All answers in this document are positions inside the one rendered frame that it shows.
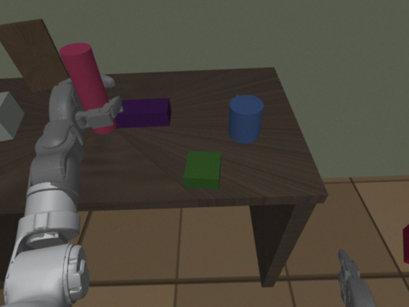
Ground desk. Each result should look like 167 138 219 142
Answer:
0 67 328 288

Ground left robot arm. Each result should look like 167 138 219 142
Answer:
0 119 89 307

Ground left robot hand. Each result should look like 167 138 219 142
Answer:
49 74 124 134

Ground right robot hand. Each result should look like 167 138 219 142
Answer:
338 249 376 307

